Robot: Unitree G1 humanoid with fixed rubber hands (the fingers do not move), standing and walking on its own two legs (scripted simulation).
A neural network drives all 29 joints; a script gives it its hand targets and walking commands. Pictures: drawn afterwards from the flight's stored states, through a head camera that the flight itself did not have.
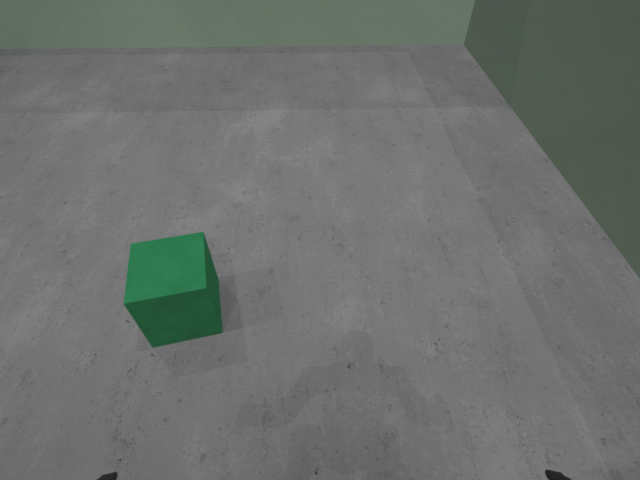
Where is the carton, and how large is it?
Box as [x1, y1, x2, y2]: [124, 232, 222, 347]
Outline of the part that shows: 203,232 131,244 124,304 153,347 222,332 218,281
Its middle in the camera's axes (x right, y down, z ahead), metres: -0.51 +0.17 +1.36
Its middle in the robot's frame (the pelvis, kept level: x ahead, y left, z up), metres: +0.85 +0.52 -0.64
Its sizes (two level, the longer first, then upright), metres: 0.253 0.245 0.277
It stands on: the floor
